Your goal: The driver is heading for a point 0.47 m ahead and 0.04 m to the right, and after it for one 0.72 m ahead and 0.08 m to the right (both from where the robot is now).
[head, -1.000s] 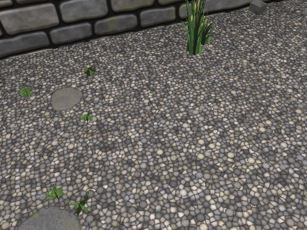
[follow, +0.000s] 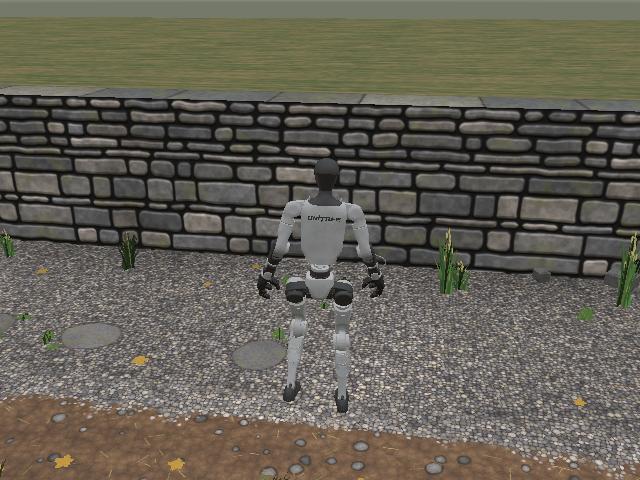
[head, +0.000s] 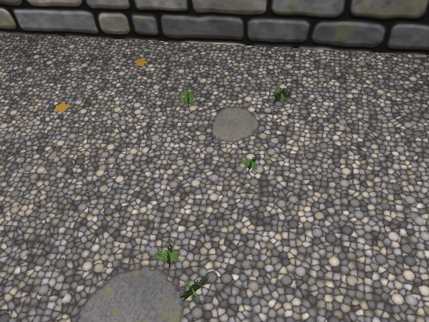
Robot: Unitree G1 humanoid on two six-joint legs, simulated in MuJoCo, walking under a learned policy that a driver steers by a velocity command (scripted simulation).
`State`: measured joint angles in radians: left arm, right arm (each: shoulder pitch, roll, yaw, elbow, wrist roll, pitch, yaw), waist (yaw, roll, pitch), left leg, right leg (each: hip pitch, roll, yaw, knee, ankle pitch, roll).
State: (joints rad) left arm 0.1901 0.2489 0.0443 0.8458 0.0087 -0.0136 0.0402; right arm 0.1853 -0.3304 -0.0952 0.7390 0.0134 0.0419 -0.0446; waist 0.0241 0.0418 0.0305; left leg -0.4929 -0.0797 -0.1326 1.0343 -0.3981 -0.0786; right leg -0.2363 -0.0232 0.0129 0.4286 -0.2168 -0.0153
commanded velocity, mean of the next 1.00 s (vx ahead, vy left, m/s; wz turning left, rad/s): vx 0.32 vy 0.00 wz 0.06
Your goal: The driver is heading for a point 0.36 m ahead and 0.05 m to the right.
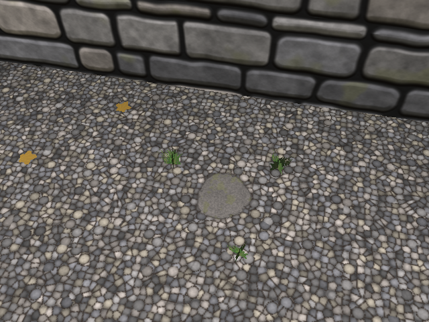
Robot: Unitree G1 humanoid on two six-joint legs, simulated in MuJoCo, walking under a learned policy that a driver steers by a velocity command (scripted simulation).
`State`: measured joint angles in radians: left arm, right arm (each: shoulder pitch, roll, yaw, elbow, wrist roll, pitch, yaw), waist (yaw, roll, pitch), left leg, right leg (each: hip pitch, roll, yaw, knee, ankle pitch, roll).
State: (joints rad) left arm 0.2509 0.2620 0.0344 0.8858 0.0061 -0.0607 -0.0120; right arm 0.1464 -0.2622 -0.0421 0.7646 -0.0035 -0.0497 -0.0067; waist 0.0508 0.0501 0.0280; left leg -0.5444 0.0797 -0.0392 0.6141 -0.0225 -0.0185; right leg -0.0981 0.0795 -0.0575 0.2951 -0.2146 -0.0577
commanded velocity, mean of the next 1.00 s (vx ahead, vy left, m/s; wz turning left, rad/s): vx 0.03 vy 0.00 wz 0.00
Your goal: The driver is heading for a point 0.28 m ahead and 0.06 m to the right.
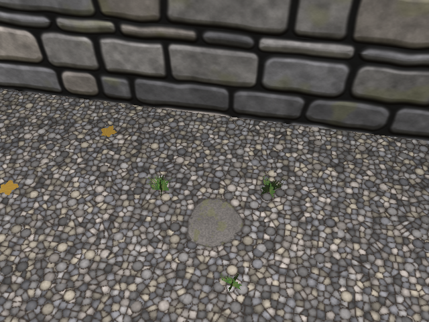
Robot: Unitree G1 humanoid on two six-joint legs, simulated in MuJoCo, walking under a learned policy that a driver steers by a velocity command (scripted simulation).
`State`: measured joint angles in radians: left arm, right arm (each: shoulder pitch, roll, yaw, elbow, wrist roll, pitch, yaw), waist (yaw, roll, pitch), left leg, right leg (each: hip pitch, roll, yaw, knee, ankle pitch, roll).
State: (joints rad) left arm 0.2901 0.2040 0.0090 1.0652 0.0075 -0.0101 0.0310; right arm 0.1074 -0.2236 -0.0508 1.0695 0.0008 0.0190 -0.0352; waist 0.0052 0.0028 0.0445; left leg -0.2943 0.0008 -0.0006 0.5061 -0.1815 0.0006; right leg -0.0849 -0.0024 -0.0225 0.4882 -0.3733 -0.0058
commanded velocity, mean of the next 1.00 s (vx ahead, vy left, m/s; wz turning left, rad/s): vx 0.10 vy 0.00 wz -0.03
